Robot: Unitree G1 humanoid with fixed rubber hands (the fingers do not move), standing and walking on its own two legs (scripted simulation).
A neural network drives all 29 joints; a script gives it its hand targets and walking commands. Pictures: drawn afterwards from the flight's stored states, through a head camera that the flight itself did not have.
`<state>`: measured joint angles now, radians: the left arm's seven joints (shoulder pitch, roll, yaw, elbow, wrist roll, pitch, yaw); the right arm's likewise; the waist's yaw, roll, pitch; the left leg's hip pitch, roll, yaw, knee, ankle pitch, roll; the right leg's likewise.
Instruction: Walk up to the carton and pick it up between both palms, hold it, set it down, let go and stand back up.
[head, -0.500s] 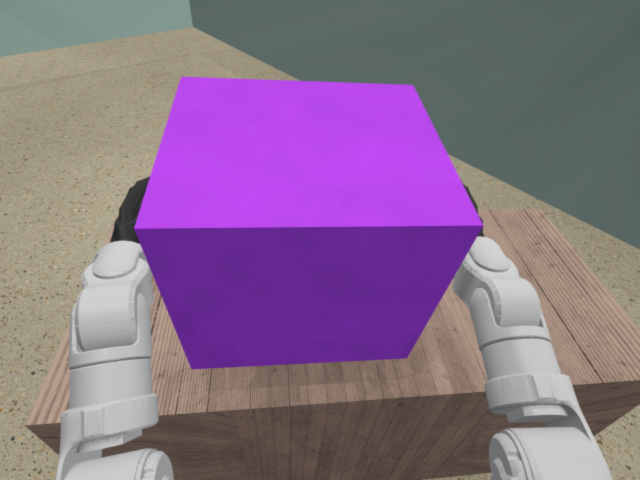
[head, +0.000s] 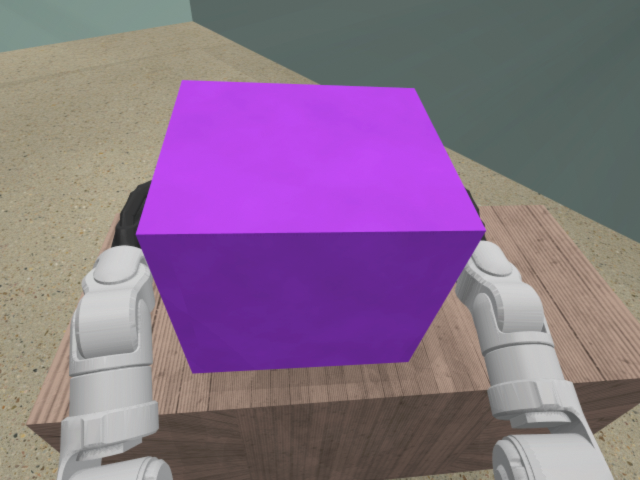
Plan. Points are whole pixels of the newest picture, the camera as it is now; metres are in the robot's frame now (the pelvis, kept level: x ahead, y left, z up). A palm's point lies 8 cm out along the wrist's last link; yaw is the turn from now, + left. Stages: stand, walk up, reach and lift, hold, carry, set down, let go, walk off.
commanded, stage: hold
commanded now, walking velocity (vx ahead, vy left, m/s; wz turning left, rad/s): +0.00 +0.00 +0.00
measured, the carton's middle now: (303, 231) +0.40 +0.00 +0.12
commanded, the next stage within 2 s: none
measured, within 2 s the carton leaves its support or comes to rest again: neither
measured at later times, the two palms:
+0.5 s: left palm (131, 241) +0.34 +0.20 +0.16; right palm (464, 234) +0.35 -0.19 +0.16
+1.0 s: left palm (133, 244) +0.34 +0.20 +0.16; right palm (467, 238) +0.34 -0.19 +0.16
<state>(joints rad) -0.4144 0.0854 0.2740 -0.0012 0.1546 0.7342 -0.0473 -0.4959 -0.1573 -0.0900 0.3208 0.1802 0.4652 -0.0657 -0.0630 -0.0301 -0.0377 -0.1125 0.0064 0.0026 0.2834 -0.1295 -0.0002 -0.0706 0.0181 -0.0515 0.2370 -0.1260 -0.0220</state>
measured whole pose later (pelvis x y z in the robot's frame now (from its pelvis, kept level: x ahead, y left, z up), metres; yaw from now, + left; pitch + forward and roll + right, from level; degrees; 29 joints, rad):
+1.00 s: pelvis +0.00 +0.00 +0.00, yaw +0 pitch -3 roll +0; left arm -0.43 0.09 0.28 0.00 0.15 0.74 -0.05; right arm -0.51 -0.16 -0.09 0.32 0.19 0.47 -0.07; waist -0.06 -0.03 -0.04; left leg -0.11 0.01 0.00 0.29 -0.13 0.00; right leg -0.07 0.02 -0.05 0.24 -0.13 -0.02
